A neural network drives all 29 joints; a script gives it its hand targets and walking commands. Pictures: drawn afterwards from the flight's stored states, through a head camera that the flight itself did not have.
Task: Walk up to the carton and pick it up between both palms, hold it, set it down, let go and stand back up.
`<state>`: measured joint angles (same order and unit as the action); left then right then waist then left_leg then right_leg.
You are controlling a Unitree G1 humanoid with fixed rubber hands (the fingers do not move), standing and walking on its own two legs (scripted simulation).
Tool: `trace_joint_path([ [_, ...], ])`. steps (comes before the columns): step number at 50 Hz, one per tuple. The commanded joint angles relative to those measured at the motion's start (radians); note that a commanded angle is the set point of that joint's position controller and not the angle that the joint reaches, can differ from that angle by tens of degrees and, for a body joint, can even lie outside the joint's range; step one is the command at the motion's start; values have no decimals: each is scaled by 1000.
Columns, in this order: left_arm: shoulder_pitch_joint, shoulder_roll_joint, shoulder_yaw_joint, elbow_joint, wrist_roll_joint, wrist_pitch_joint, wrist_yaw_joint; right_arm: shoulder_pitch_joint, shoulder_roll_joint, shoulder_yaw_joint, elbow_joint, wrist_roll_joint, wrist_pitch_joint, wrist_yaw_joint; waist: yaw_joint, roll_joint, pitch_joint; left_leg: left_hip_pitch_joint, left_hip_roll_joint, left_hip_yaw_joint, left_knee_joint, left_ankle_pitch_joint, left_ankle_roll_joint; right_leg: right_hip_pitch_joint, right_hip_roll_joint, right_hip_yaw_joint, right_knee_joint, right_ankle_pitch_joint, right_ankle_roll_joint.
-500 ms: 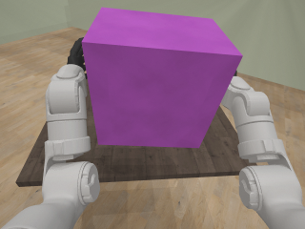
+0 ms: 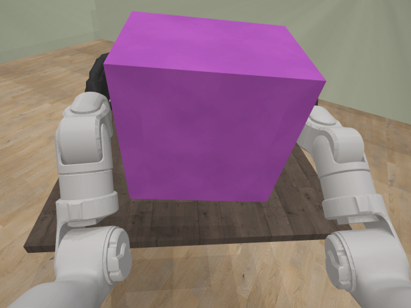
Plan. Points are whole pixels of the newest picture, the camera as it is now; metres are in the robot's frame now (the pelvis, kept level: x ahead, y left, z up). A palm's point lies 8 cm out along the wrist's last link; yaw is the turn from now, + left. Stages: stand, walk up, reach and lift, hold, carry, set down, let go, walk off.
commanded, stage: hold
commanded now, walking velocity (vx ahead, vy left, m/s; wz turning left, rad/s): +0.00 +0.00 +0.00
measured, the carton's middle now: (205, 114) +0.37 +0.00 +0.25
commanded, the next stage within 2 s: none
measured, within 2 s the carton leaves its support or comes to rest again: neither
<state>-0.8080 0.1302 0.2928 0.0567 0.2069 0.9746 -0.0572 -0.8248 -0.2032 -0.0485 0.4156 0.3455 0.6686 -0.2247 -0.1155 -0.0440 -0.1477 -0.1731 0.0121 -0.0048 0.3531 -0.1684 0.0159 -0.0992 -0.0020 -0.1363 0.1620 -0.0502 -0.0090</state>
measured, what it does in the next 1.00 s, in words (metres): stands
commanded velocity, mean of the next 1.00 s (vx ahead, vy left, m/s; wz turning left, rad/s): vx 0.00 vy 0.00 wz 0.00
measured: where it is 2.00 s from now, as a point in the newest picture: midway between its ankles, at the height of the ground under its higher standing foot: outside the picture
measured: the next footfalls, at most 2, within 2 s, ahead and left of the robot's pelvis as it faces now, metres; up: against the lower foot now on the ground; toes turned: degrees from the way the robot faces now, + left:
none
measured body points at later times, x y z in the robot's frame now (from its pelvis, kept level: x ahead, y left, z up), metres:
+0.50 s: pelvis +0.00 +0.00 +0.00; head -0.06 +0.04 +0.44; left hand +0.37 +0.18 +0.28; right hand +0.37 -0.17 +0.27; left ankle +0.01 +0.10 -0.75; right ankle +0.02 -0.12 -0.75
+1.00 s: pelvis +0.00 -0.01 +0.00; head -0.06 +0.03 +0.44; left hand +0.37 +0.18 +0.28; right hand +0.37 -0.17 +0.27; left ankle +0.01 +0.10 -0.75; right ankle +0.02 -0.12 -0.75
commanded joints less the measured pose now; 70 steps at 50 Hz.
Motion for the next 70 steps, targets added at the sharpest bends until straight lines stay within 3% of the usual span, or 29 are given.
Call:
trace_joint_path([
  [1, -727, -439, -412, -208, -218, -60, -138, -858, 336, 222, -330, 124, -42, 53, -10, 130, -412, 118, -47, -27, -13, 317, -50, 197, 55, 75, 28, 134, -42],
  [6, -688, -428, -372, -157, -194, -35, -146, -845, 316, 203, -283, 124, -31, 58, 2, 113, -331, 66, -38, -30, -43, 214, -43, 194, 46, 75, 21, 46, -40],
  [15, -717, -449, -421, -270, -222, -41, -143, -860, 335, 229, -370, 143, -35, 55, -11, 129, -438, 148, -48, -28, -9, 365, -59, 211, 57, 74, 30, 165, -38],
  [25, -652, -406, -377, -221, -198, -6, -148, -819, 299, 212, -317, 140, -21, 56, 4, 112, -316, 79, -44, -29, -40, 252, -48, 223, 44, 80, 19, 79, -36],
  [33, -676, -420, -410, -295, -222, -21, -146, -828, 318, 227, -384, 134, -28, 55, -7, 113, -397, 128, -46, -30, -26, 319, -51, 227, 49, 78, 24, 132, -33],
  [41, -656, -398, -375, -225, -201, -15, -148, -816, 305, 204, -323, 115, -27, 61, 8, 108, -307, 60, -42, -29, -56, 193, -40, 227, 41, 78, 21, 35, -31],
  [49, -692, -417, -401, -260, -223, -36, -138, -854, 325, 218, -369, 112, -41, 64, 2, 104, -395, 100, -48, -28, -35, 262, -40, 230, 46, 78, 35, 102, -23],
  [58, -684, -399, -367, -189, -206, -31, -148, -853, 314, 199, -298, 108, -35, 67, 11, 102, -327, 40, -47, -27, -56, 178, -34, 231, 38, 81, 33, 34, -23],
  [66, -693, -412, -392, -236, -227, -39, -145, -859, 323, 215, -347, 118, -35, 60, 0, 110, -407, 99, -49, -33, -32, 287, -39, 241, 44, 82, 36, 119, -23],
  [70, -685, -398, -389, -236, -221, -27, -143, -850, 311, 219, -343, 128, -30, 54, 4, 111, -370, 91, -50, -32, -34, 277, -41, 245, 46, 82, 32, 108, -24],
])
